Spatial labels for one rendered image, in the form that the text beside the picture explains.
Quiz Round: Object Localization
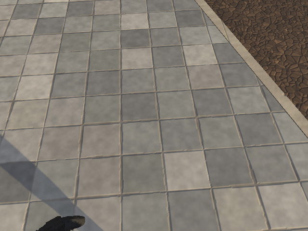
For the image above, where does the left robot hand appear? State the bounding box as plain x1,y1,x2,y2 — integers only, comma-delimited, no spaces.
36,216,86,231

